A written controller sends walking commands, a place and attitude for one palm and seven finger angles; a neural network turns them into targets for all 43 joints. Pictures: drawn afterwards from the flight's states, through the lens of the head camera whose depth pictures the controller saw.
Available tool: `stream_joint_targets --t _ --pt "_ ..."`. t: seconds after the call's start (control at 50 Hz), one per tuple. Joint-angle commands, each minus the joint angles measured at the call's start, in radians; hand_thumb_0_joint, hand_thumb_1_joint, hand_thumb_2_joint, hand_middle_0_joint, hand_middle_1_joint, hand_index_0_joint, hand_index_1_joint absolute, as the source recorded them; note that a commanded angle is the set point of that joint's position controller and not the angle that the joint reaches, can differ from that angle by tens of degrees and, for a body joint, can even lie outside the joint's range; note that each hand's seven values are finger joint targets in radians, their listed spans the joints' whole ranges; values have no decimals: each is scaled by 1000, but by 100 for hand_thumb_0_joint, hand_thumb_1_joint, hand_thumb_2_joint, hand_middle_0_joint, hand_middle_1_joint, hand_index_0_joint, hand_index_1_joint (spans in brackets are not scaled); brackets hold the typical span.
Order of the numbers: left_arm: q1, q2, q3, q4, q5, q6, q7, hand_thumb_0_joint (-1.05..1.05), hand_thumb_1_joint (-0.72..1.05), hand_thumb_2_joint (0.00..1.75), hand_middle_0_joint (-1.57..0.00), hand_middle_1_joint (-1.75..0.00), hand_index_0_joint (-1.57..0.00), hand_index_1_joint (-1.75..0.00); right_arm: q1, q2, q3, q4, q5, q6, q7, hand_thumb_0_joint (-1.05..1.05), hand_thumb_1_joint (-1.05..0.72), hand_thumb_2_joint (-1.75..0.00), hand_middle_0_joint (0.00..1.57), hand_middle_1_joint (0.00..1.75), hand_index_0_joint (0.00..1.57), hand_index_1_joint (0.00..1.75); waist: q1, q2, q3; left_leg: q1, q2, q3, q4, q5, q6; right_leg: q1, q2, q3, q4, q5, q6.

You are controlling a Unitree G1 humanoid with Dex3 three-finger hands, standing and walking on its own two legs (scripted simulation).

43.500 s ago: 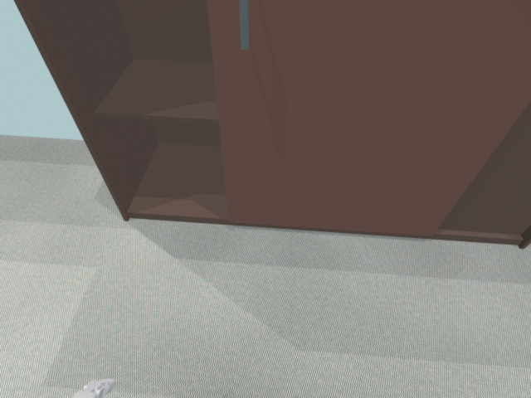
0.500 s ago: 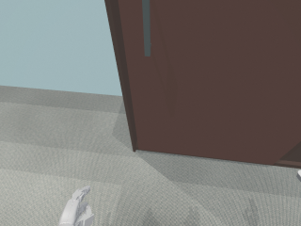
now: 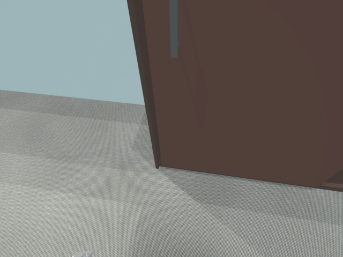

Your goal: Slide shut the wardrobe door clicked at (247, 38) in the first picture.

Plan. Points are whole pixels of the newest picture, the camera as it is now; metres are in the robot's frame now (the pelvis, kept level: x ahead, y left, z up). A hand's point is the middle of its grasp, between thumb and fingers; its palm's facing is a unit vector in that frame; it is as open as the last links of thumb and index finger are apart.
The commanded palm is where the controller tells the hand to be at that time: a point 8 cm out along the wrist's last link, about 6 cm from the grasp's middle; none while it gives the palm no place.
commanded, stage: let the arm hang, fingers relaxed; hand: right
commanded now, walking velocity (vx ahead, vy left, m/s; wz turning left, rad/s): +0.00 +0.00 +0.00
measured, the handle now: (175, 16) +0.68 +0.05 +0.22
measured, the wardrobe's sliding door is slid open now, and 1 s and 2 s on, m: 0.02 0.02 0.02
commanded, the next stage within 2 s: look to check the result in 0.80 s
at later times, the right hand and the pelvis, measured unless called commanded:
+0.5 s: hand out of the picture +0.01 -0.20 -0.16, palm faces -0.01 +0.97 -0.24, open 7.4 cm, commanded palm none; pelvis +0.01 +0.00 +0.01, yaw +0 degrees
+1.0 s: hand out of the picture +0.03 -0.17 -0.16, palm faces +0.00 +0.98 -0.20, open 7.4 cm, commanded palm none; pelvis +0.02 +0.00 +0.01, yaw +1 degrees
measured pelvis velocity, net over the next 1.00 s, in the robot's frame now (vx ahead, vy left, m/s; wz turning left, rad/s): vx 0.02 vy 0.00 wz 0.01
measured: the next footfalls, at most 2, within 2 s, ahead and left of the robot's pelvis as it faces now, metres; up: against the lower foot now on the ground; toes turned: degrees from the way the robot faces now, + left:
none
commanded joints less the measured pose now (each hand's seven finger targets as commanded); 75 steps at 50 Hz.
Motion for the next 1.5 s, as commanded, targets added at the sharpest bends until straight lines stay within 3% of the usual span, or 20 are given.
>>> stream_joint_targets --t 0.0,0.06,0.1,0.18,0.34,0.7,0.9,1.1,1.2,1.3,1.48 --pt "-23 118 27 -24 -7 -17 18 0 90 90 -20 -30 -20 -30 8 -198 -58 32 5 -59 -21 0 -90 -90 20 30 20 30 -36 -199 -100 93 67 -117 -160 66 51 43 -111 164 -175 156 1" --pt "14 105 31 17 -5 -11 26 0 90 90 -20 -30 -20 -30 28 -180 -63 117 8 -61 -21 0 -90 -90 20 30 20 30 -36 -223 -116 114 72 -111 -188 47 65 57 -109 161 -190 83 4" --pt "36 103 36 38 -10 -6 29 0 90 90 -20 -30 -20 -30 26 -170 -57 155 8 -63 -22 0 -90 -90 20 30 20 30 -30 -143 -98 100 70 -104 -215 48 64 74 -119 165 -193 86 1" --pt "77 94 36 83 -13 0 31 0 90 90 -20 -30 -20 -30 28 -157 -46 221 7 -66 -23 0 -90 -90 20 30 20 30 -24 -45 -57 74 69 -93 -242 33 62 94 -122 155 -206 86 2" --pt "89 64 31 148 -11 1 31 0 90 90 -20 -30 -20 -30 41 -133 -34 293 8 -66 -29 0 -90 -90 20 30 20 30 -25 20 6 35 70 -97 -260 15 52 117 -117 134 -237 79 5" --pt "86 21 23 206 -10 -13 38 0 90 90 -20 -30 -20 -30 32 -95 -42 320 10 -72 -38 0 -90 -90 20 30 20 30 -31 -64 3 93 74 -99 -254 114 46 134 -117 119 -237 205 12" --pt "97 22 27 213 -12 -16 43 0 90 90 -20 -30 -20 -30 34 -90 -44 323 11 -76 -41 0 -90 -90 20 30 20 30 -28 -16 -26 115 76 -94 -248 184 44 170 -122 109 -217 274 9" --pt "98 16 26 223 -13 -15 45 0 90 90 -20 -30 -20 -30 54 -86 -43 329 10 -75 -43 0 -90 -90 20 30 20 30 -28 -17 -20 116 77 -95 -252 204 43 185 -122 101 -211 283 8" --pt "93 17 26 224 -13 -12 46 0 90 90 -20 -30 -20 -30 51 -82 -41 331 10 -74 -43 0 -90 -90 20 30 20 30 -25 -29 18 95 72 -102 -262 171 43 177 -122 101 -222 254 10" --pt "92 18 25 224 -13 -16 47 0 90 90 -20 -30 -20 -30 56 -80 -43 332 10 -75 -43 0 -90 -90 20 30 20 30 -27 -30 -13 114 73 -101 -255 186 43 190 -125 103 -220 276 9" --pt "91 18 28 225 -14 -16 48 0 90 90 -20 -30 -20 -30 55 -82 -44 327 10 -75 -44 0 -90 -90 20 30 20 30 -30 -20 -4 118 71 -99 -255 213 44 192 -124 101 -216 296 9"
